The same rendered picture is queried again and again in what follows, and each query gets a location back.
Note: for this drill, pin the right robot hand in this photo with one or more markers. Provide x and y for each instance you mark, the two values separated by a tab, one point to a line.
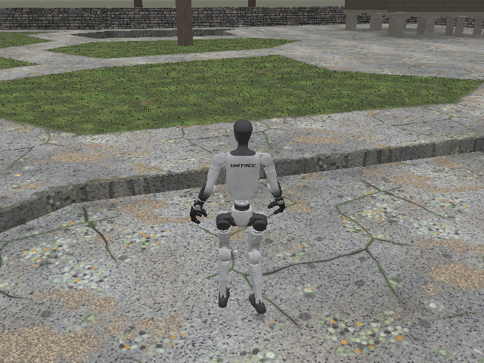
280	210

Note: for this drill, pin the left robot foot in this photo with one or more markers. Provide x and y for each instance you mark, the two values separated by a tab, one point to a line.
223	301

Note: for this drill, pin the left robot upper arm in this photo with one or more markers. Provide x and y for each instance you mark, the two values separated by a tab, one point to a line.
213	173

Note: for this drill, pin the robot left forearm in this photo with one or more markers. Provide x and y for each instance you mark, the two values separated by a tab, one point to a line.
201	198

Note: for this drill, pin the robot foot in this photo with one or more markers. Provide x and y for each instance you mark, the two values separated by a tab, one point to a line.
223	301
260	308

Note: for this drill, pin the left robot hand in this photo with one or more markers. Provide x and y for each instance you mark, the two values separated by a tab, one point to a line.
194	213

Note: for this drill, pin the right robot upper arm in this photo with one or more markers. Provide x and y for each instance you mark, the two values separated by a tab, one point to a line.
266	160

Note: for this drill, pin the robot right forearm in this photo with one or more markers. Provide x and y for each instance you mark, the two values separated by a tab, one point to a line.
278	196

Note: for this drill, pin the right robot foot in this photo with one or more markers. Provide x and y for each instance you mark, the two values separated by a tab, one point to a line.
260	308

